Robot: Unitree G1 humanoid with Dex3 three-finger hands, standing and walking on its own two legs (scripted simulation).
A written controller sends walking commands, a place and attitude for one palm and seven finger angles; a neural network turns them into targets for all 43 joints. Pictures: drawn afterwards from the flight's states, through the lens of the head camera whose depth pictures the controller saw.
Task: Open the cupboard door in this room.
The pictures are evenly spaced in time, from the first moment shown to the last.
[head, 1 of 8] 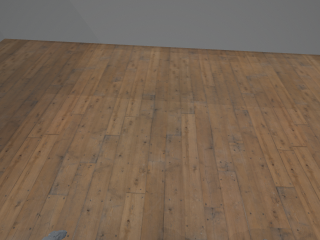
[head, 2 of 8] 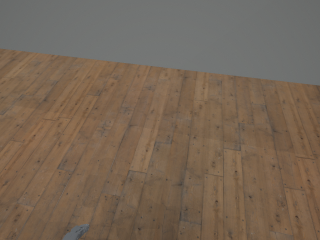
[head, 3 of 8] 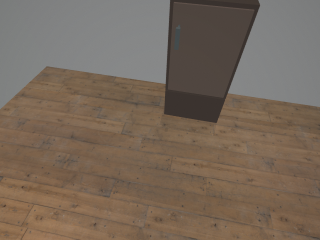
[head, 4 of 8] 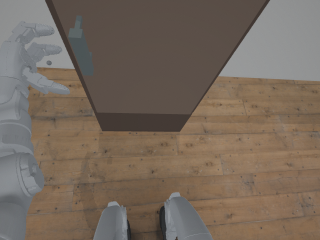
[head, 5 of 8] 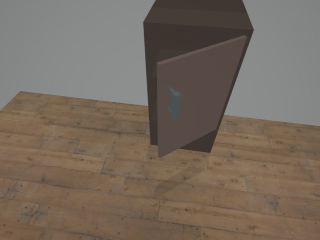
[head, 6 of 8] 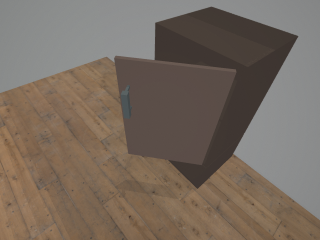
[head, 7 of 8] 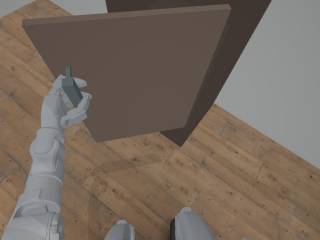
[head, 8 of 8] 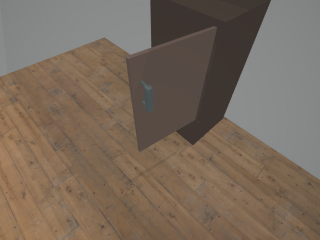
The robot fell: no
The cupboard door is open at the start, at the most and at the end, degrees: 0 82 82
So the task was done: yes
